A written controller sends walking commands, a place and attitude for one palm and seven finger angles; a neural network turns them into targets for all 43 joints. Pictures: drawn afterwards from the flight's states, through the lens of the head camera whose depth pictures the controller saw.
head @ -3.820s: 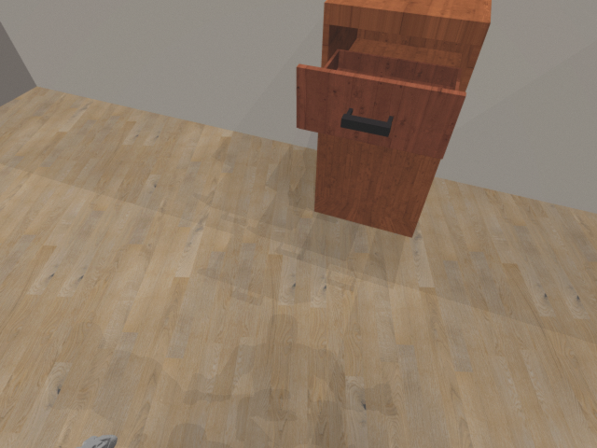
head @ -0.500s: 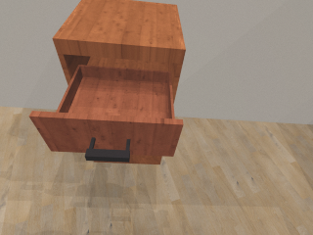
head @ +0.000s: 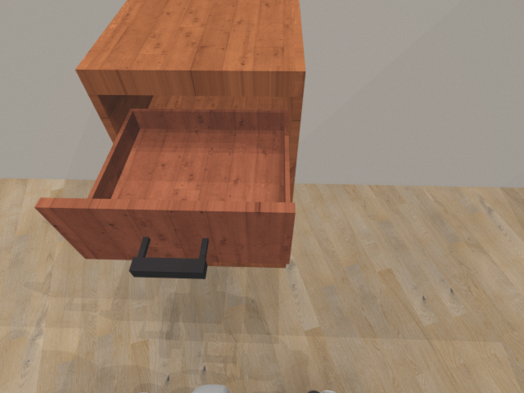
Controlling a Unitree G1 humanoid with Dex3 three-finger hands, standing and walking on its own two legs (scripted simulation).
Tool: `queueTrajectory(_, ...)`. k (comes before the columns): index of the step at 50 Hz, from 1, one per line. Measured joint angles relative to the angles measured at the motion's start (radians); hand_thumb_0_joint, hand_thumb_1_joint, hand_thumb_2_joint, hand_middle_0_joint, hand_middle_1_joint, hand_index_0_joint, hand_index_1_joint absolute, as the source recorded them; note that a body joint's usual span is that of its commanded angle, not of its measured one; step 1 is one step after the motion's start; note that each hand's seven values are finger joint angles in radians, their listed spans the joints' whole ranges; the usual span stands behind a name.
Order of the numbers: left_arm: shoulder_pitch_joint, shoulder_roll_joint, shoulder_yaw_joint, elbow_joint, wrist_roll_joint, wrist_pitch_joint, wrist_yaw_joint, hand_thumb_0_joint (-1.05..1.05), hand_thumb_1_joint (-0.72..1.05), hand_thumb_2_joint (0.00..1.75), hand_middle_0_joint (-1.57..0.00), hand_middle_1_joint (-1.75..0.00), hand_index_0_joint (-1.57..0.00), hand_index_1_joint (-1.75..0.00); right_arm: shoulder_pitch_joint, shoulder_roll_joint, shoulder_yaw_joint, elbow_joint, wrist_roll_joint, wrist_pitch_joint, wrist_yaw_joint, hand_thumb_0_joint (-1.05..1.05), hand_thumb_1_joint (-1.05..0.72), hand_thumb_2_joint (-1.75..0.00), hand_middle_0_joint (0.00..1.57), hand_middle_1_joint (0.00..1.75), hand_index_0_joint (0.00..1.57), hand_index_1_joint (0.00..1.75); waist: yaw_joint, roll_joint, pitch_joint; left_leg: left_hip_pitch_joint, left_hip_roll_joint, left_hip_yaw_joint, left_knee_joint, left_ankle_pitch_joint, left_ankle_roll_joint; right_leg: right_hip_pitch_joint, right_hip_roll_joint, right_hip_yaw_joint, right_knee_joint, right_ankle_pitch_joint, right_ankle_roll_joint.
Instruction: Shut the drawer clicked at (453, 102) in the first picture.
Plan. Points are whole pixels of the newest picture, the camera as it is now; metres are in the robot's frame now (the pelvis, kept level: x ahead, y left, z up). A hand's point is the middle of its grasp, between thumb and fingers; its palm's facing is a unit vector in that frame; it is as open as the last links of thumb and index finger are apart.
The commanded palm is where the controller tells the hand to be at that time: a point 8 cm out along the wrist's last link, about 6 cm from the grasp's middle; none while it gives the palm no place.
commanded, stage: come to a stop and stand still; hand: left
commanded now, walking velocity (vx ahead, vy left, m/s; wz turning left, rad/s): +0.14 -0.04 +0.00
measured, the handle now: (172, 255) +0.33 +0.19 -0.02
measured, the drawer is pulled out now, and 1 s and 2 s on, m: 0.30 0.30 0.30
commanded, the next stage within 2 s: look again from close up in 1.12 s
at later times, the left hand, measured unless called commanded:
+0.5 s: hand out of the picture -0.05 +0.18 -0.17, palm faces +0.00 -0.98 -0.19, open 7.4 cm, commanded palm none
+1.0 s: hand out of the picture -0.06 +0.18 -0.17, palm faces +0.01 -0.98 -0.19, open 7.4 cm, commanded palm none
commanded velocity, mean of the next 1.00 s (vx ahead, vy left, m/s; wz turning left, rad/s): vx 0.04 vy -0.03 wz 0.00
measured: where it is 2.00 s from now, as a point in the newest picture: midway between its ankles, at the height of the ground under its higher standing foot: outside the picture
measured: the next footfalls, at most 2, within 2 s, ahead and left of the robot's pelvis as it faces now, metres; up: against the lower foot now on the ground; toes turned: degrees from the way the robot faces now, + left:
left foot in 0.10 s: +0.00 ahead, +0.14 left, +0.00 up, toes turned +2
right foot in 0.44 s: +0.02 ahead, -0.07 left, +0.00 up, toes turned -3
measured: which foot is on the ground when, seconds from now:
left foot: up 0.00-0.08, down 0.10-1.00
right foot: down 0.00-0.10, up 0.12-0.42, down 0.44-1.00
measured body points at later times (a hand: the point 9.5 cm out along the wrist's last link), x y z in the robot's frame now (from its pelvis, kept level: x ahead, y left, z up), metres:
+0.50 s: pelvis -0.03 +0.02 +0.01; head +0.00 +0.01 +0.45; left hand -0.05 +0.23 -0.15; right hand -0.06 -0.19 -0.16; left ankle -0.03 +0.13 -0.73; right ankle -0.06 -0.09 -0.73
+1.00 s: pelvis -0.06 +0.01 +0.01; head -0.07 +0.01 +0.46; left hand -0.06 +0.23 -0.15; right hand -0.07 -0.21 -0.15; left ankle -0.04 +0.13 -0.73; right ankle -0.06 -0.09 -0.73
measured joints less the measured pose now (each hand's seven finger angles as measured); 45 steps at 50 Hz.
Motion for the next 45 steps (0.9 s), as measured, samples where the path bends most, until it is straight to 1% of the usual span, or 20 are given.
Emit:
queueTrajectory(2,0.002,0.011,0.003,-0.006,0.002,0.006,-0.003,0.01,0.91,0.9,-0.2,-0.3,-0.2,-0.3,-0.002,-0.001,0.003,-0.012,0.0,-0.011,0.003,0.01,-0.91,-0.9,0.2,0.3,0.2,0.3,0.006,-0.013,-0.013,0.042,0.007,0.004,-0.119,0.026,0.008,-0.009,-0.001,0.003,-0.009,0.017,0.007)
queueTrajectory(4,0.013,0.023,0.004,-0.005,-0.002,0.014,-0.005,0.01,0.91,0.9,-0.2,-0.3,-0.2,-0.3,0.007,0.0,0.011,-0.02,0.0,-0.029,0.005,0.01,-0.91,-0.9,0.2,0.3,0.2,0.3,0.007,-0.023,-0.033,0.116,0.014,0.009,-0.303,0.095,0.018,-0.024,0.004,0.007,0.001,0.024,0.017)
queueTrajectory(5,0.018,0.029,0.005,0.001,-0.006,0.019,-0.007,0.01,0.91,0.9,-0.2,-0.3,-0.2,-0.3,0.014,0.003,0.014,-0.02,-0.002,-0.038,0.004,0.01,-0.91,-0.9,0.2,0.3,0.2,0.3,0.005,-0.03,-0.043,0.139,0.013,0.008,-0.369,0.137,0.032,-0.038,0.005,0.01,0.023,0.003,0.022)
queueTrajectory(6,0.023,0.037,0.007,0.01,-0.012,0.026,-0.008,0.01,0.91,0.9,-0.2,-0.3,-0.2,-0.3,0.019,0.014,0.018,-0.015,-0.008,-0.043,0.002,0.01,-0.91,-0.9,0.2,0.3,0.2,0.3,0.004,-0.048,-0.047,0.144,0.006,0.015,-0.377,0.159,0.044,-0.045,0.005,0.028,0.05,-0.056,0.026)
queueTrajectory(7,0.032,0.042,0.007,0.022,-0.014,0.033,-0.009,0.01,0.91,0.9,-0.2,-0.3,-0.2,-0.3,0.031,0.024,0.024,-0.011,-0.012,-0.046,0.001,0.01,-0.91,-0.9,0.2,0.3,0.2,0.3,0.0,-0.058,-0.058,0.15,0.003,0.017,-0.385,0.168,0.052,-0.049,0.015,0.049,0.084,-0.122,0.028)
queueTrajectory(8,0.042,0.044,0.008,0.034,-0.013,0.039,-0.012,0.01,0.91,0.9,-0.2,-0.3,-0.2,-0.3,0.046,0.034,0.031,-0.006,-0.015,-0.046,-0.001,0.01,-0.91,-0.9,0.2,0.3,0.2,0.3,-0.005,-0.062,-0.071,0.159,0.002,0.014,-0.405,0.178,0.057,-0.054,0.03,0.07,0.135,-0.16,0.028)
queueTrajectory(10,0.065,0.045,0.01,0.048,-0.01,0.038,-0.021,0.01,0.91,0.9,-0.2,-0.3,-0.2,-0.3,0.074,0.052,0.044,0.011,-0.016,-0.047,-0.006,0.01,-0.91,-0.9,0.2,0.3,0.2,0.3,-0.008,-0.063,-0.093,0.178,0.002,0.005,-0.463,0.208,0.062,-0.064,0.059,0.099,0.254,-0.179,0.026)
queueTrajectory(12,0.093,0.043,0.009,0.056,-0.01,0.026,-0.027,0.01,0.91,0.9,-0.2,-0.3,-0.19,-0.3,0.094,0.064,0.052,0.032,-0.016,-0.049,-0.013,0.01,-0.92,-0.9,0.2,0.3,0.2,0.3,-0.003,-0.064,-0.107,0.193,0.0,0.0,-0.517,0.239,0.065,-0.055,0.075,0.106,0.334,-0.18,0.028)
queueTrajectory(13,0.108,0.042,0.008,0.06,-0.01,0.021,-0.028,0.01,0.91,0.9,-0.2,-0.3,-0.19,-0.3,0.101,0.068,0.054,0.041,-0.015,-0.052,-0.014,0.01,-0.92,-0.9,0.2,0.3,0.2,0.3,0.0,-0.064,-0.11,0.199,-0.001,0.001,-0.539,0.252,0.066,-0.044,0.079,0.104,0.349,-0.183,0.03)
queueTrajectory(15,0.137,0.037,0.003,0.075,-0.011,0.015,-0.029,0.01,0.91,0.9,-0.2,-0.3,-0.19,-0.3,0.109,0.075,0.055,0.053,-0.014,-0.059,-0.018,0.01,-0.92,-0.9,0.2,0.3,0.2,0.3,0.001,-0.065,-0.109,0.208,-0.005,0.007,-0.571,0.27,0.068,-0.007,0.078,0.093,0.333,-0.201,0.033)
queueTrajectory(19,0.167,0.019,-0.012,0.118,-0.018,0.018,-0.028,0.01,0.91,0.9,-0.2,-0.3,-0.19,-0.3,0.11,0.081,0.055,0.068,-0.015,-0.071,-0.024,0.01,-0.92,-0.9,0.2,0.3,0.2,0.3,-0.017,-0.06,-0.084,0.206,-0.009,0.021,-0.585,0.28,0.066,0.083,0.07,0.068,0.195,-0.264,0.03)
queueTrajectory(20,0.168,0.013,-0.016,0.128,-0.02,0.018,-0.027,0.01,0.91,0.9,-0.2,-0.3,-0.19,-0.3,0.109,0.082,0.054,0.073,-0.014,-0.073,-0.025,0.01,-0.92,-0.9,0.2,0.3,0.2,0.3,-0.022,-0.057,-0.076,0.2,-0.01,0.024,-0.578,0.277,0.063,0.109,0.069,0.065,0.145,-0.256,0.027)
queueTrajectory(22,0.17,0.003,-0.021,0.141,-0.023,0.009,-0.025,0.01,0.91,0.9,-0.2,-0.3,-0.19,-0.3,0.112,0.083,0.053,0.085,-0.009,-0.074,-0.027,0.01,-0.92,-0.9,0.2,0.3,0.2,0.3,-0.025,-0.055,-0.064,0.184,-0.013,0.03,-0.546,0.263,0.056,0.17,0.066,0.062,0.008,-0.167,0.022)
queueTrajectory(23,0.171,-0.002,-0.024,0.148,-0.024,0.0,-0.022,0.01,0.91,0.9,-0.2,-0.3,-0.19,-0.3,0.113,0.083,0.053,0.094,-0.004,-0.074,-0.027,0.01,-0.92,-0.9,0.2,0.3,0.2,0.3,-0.023,-0.055,-0.06,0.172,-0.015,0.034,-0.523,0.251,0.05,0.195,0.065,0.066,-0.045,-0.17,0.006)
queueTrajectory(24,0.165,-0.017,-0.033,0.158,-0.021,-0.01,-0.011,0.01,0.91,0.9,-0.2,-0.3,-0.19,-0.3,0.108,0.073,0.055,0.098,0.001,-0.071,-0.024,0.01,-0.92,-0.9,0.2,0.3,0.2,0.3,-0.018,-0.027,-0.052,0.154,0.005,0.031,-0.487,0.235,0.044,0.199,0.084,0.063,-0.059,-0.174,-0.005)
queueTrajectory(26,0.168,-0.042,-0.051,0.158,-0.02,-0.035,0.003,0.01,0.91,0.9,-0.2,-0.3,-0.19,-0.3,0.094,0.054,0.061,0.091,0.004,-0.063,-0.018,0.01,-0.91,-0.9,0.2,0.3,0.2,0.3,-0.025,0.016,-0.032,0.13,0.034,0.015,-0.438,0.228,0.037,0.197,0.113,0.057,-0.062,-0.159,-0.015)
queueTrajectory(29,0.184,-0.051,-0.066,0.15,-0.027,-0.052,0.009,0.01,0.91,0.9,-0.2,-0.3,-0.19,-0.3,0.094,0.048,0.068,0.072,0.004,-0.068,-0.012,0.01,-0.91,-0.9,0.2,0.3,0.2,0.3,-0.043,0.019,-0.038,0.135,0.039,0.002,-0.432,0.212,0.028,0.196,0.12,0.047,-0.041,-0.161,-0.022)
queueTrajectory(34,0.175,-0.056,-0.079,0.133,-0.024,-0.045,0.001,0.01,0.91,0.9,-0.2,-0.3,-0.2,-0.3,0.091,0.038,0.07,0.065,0.0,-0.062,-0.014,0.01,-0.92,-0.9,0.2,0.3,0.2,0.3,-0.031,0.013,-0.063,0.154,0.036,-0.002,-0.425,0.215,0.023,0.21,0.117,0.044,-0.017,-0.173,-0.027)
queueTrajectory(39,0.176,-0.031,-0.078,0.119,-0.025,-0.042,-0.001,0.02,0.92,0.9,-0.2,-0.3,-0.2,-0.3,0.09,0.03,0.074,0.059,0.0,-0.06,-0.007,0.02,-0.93,-0.9,0.2,0.3,0.2,0.3,-0.028,0.001,-0.085,0.167,0.034,-0.004,-0.444,0.235,0.022,0.219,0.115,0.041,-0.025,-0.161,-0.029)
queueTrajectory(45,0.177,-0.007,-0.073,0.094,-0.027,-0.041,-0.005,0.01,0.91,0.9,-0.2,-0.3,-0.2,-0.3,0.1,0.03,0.08,0.054,-0.002,-0.061,-0.001,0.01,-0.92,-0.9,0.2,0.3,0.2,0.3,-0.022,-0.008,-0.089,0.166,0.03,-0.007,-0.47,0.263,0.023,0.216,0.112,0.037,-0.046,-0.137,-0.028)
